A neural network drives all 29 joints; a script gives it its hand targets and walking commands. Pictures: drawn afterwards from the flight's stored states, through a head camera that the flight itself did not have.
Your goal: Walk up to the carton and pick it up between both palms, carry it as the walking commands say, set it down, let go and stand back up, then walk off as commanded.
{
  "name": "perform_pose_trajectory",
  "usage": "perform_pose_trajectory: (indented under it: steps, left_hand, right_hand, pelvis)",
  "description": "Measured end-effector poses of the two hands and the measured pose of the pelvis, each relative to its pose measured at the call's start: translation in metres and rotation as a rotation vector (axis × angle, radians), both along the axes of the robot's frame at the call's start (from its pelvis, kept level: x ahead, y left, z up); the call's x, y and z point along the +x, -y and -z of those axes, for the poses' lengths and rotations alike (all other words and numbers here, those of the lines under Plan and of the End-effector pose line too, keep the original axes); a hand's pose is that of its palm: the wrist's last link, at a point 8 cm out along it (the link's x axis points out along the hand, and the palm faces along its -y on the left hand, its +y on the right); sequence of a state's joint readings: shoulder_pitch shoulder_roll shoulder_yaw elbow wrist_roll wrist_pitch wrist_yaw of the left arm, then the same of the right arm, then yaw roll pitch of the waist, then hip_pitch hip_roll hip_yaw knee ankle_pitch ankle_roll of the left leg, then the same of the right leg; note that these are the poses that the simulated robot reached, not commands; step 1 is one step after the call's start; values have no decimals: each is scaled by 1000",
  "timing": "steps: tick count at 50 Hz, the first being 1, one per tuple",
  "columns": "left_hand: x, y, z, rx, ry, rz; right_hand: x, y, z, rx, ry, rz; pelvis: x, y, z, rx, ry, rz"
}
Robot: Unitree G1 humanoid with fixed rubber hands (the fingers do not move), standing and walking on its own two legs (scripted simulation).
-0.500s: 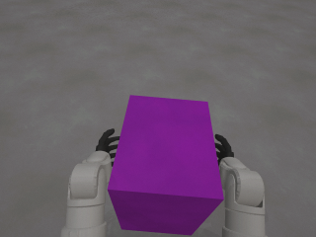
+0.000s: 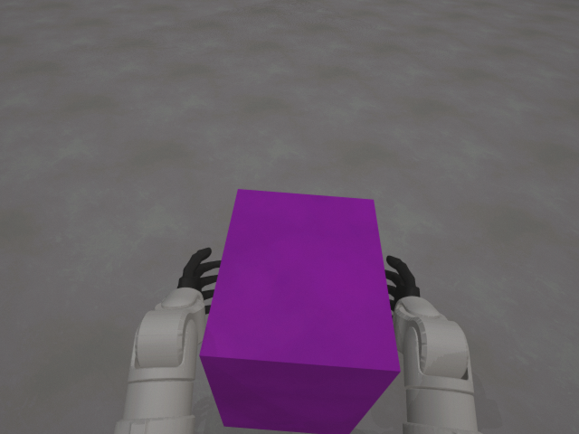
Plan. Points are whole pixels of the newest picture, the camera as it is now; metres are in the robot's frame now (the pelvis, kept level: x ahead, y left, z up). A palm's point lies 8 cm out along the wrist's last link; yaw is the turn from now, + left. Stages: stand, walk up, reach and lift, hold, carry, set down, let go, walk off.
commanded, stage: carry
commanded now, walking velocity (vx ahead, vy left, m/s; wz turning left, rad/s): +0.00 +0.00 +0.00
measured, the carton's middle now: (295, 318) +0.29 +0.00 +0.00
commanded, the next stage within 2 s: hold in 1.58 s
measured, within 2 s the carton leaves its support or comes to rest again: neither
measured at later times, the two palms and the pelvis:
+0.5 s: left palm (197, 311) +0.26 +0.14 +0.06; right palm (412, 320) +0.26 -0.15 +0.06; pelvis -0.01 -0.01 +0.00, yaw +0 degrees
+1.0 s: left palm (203, 314) +0.26 +0.13 +0.05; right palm (418, 322) +0.26 -0.16 +0.05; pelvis -0.02 -0.02 +0.00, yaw +0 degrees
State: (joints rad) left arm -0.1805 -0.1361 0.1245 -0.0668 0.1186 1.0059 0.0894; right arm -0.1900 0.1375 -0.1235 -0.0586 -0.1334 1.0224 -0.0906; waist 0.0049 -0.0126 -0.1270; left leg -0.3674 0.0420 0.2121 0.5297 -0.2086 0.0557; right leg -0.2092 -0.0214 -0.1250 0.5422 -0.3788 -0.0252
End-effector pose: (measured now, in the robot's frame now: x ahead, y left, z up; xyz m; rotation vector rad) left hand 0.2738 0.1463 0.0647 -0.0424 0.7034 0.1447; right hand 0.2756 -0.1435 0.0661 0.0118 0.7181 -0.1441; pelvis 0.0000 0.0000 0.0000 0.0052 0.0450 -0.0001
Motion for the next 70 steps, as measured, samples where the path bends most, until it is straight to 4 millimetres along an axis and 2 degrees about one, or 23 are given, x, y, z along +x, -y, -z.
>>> perform_pose_trajectory:
  steps: [19, 70]
  left_hand:
    - [-11, 8, 5, 7, 9, 4]
    - [-14, 24, 12, 18, 29, 0]
  right_hand:
    - [-11, 8, 6, -1, 9, -5]
    - [-11, 24, 14, 0, 29, -21]
  pelvis:
    - [-12, 8, 0, 0, 5, -2]
    - [-15, 26, 1, 2, 6, -7]
